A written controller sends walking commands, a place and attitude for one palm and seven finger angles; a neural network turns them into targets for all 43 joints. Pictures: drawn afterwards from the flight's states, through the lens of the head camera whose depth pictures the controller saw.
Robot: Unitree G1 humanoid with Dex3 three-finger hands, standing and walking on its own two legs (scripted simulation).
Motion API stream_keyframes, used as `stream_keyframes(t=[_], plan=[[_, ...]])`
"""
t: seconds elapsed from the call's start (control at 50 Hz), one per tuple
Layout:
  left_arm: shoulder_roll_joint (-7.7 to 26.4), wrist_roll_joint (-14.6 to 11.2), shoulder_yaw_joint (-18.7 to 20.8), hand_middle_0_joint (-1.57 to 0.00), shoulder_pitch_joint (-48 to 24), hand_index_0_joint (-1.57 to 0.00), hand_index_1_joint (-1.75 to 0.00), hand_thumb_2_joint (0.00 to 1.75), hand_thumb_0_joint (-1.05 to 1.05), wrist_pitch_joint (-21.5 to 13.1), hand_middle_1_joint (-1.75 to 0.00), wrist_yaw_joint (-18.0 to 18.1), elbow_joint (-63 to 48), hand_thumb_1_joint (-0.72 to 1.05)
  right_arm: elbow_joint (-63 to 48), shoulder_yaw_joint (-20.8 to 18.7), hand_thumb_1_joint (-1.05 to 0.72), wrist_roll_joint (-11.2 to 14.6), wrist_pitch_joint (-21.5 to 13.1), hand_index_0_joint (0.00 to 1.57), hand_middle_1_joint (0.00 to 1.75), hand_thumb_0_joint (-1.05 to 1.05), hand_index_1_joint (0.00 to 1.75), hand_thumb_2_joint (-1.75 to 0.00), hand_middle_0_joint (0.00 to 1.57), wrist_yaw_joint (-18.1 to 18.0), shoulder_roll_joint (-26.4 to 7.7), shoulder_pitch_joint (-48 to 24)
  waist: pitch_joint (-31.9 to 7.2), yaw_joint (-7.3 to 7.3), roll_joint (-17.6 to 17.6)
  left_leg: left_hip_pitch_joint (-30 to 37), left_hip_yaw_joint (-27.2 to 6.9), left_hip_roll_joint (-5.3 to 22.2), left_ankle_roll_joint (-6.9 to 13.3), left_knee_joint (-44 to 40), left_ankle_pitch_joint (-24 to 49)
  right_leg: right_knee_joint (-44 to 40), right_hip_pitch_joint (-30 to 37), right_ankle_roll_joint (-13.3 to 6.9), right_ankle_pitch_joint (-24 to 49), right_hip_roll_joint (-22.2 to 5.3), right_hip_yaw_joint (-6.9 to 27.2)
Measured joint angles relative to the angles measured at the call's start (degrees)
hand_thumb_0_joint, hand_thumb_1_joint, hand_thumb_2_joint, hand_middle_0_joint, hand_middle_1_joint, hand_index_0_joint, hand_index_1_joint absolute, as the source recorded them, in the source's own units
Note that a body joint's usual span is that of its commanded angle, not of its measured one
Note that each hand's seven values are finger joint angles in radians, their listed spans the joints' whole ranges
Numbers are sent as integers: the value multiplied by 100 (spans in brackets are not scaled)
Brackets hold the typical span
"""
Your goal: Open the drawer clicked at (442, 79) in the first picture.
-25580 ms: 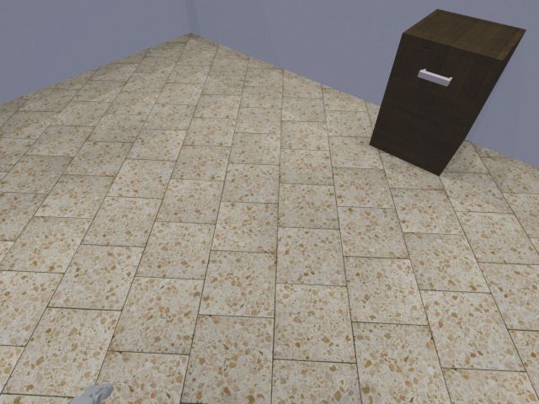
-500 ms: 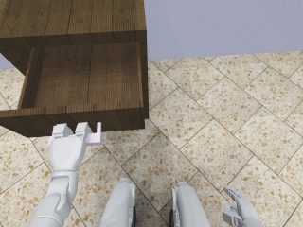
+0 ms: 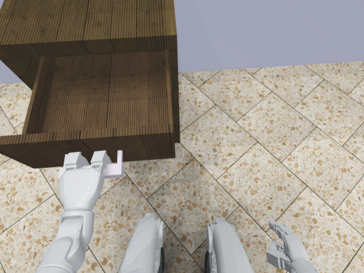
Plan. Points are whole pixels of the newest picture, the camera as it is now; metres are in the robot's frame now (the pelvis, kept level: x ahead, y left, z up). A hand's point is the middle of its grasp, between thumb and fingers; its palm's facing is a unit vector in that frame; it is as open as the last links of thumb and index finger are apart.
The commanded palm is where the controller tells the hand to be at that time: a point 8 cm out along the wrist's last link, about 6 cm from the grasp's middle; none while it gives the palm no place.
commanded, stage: pull the drawer open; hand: left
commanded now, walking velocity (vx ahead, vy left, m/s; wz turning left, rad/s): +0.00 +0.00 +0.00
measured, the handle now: (93, 164) +0.35 +0.24 -0.07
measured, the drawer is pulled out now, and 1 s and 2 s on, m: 0.23 0.27 0.28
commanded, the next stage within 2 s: open the thumb to release the handle in 1.20 s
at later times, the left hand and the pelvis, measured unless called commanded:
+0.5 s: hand (92, 199) +0.27 +0.23 -0.09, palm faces -0.06 -0.07 -1.00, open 6.0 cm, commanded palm +0.24 +0.23 -0.04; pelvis +0.00 +0.00 +0.00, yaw +0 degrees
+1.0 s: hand (92, 207) +0.25 +0.22 -0.09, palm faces -0.07 -0.08 -0.99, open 6.0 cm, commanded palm +0.22 +0.23 -0.04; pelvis +0.00 +0.00 +0.00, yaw +0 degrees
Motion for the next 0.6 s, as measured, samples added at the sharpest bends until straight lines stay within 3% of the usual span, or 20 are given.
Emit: stream_keyframes(t=[0.6], plan=[[-78, 58, -79, -29, 548, -39, -134, 74, 3, -28, -135, 106, -326, 67, -59, 11, -91, -59, -37, 20, 30, 0, 30, -90, 20, -13, 10, -117, -31, 70, -1, 34, -34, -13, -35, 54, -23, 74, 34, -36, -42, -9, -33]])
